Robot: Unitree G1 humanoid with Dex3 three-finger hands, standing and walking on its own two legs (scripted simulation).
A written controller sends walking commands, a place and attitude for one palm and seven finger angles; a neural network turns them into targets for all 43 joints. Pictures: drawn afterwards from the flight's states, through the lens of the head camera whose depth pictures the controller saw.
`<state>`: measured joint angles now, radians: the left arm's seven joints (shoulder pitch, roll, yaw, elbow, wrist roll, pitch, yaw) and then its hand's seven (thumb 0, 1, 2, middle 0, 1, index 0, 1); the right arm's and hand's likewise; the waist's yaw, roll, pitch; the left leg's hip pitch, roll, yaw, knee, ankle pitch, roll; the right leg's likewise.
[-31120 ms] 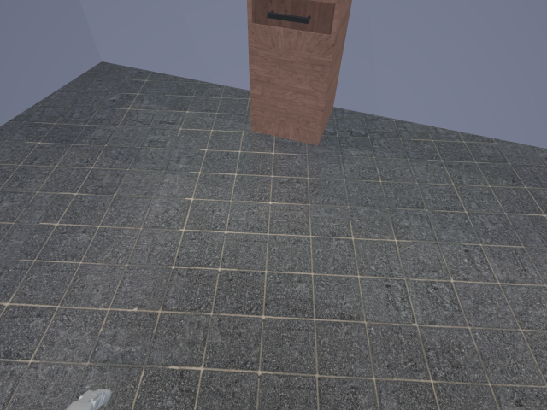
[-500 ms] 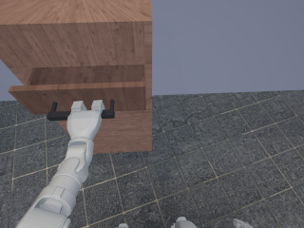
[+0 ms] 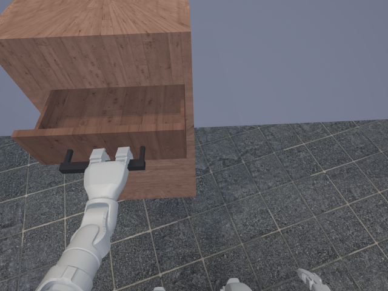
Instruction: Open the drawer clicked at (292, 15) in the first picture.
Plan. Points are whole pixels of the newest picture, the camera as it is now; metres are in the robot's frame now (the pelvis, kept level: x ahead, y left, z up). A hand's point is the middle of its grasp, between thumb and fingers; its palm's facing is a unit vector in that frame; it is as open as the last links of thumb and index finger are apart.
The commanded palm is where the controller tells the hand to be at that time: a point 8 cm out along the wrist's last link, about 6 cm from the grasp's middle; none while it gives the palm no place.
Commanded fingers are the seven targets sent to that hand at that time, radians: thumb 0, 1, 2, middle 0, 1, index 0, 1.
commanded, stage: pull the drawer open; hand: left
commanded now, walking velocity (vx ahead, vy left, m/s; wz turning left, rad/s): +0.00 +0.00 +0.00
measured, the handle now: (104, 159) +0.41 +0.23 -0.02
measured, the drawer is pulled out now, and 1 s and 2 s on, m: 0.15 0.26 0.30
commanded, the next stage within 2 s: open the thumb to release the handle in 1.46 s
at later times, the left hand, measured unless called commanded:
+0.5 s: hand (111, 213) +0.29 +0.19 -0.04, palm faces -0.01 -0.05 -1.00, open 5.8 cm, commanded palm +0.24 +0.20 +0.01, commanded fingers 0.00 0.90 0.90 -0.40 -1.35 -0.40 -1.35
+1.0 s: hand (108, 237) +0.24 +0.19 -0.04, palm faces +0.00 -0.07 -1.00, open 5.8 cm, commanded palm +0.19 +0.19 +0.01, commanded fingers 0.00 0.90 0.90 -0.40 -1.35 -0.40 -1.35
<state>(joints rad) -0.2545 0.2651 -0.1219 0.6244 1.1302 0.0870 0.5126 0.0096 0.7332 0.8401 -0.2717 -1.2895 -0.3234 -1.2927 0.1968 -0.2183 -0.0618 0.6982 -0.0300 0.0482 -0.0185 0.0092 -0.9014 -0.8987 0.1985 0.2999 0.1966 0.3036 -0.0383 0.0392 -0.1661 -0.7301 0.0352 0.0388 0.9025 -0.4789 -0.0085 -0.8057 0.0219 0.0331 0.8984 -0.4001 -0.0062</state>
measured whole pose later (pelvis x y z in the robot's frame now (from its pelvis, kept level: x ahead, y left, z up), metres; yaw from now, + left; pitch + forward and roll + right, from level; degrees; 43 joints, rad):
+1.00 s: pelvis +0.00 -0.01 +0.00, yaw +0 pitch +15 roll +1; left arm 0.26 0.24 -0.17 0.18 1.15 0.09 0.56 0.02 0.73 0.83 -0.25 -1.29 -0.36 -1.30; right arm 0.11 -0.21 -0.03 0.63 -0.04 0.02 0.00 0.01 -0.90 -0.90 0.20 0.30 0.20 0.30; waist 0.01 0.03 -0.17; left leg -0.68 0.04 0.04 0.93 -0.51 -0.02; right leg -0.77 0.03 0.04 0.96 -0.45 -0.02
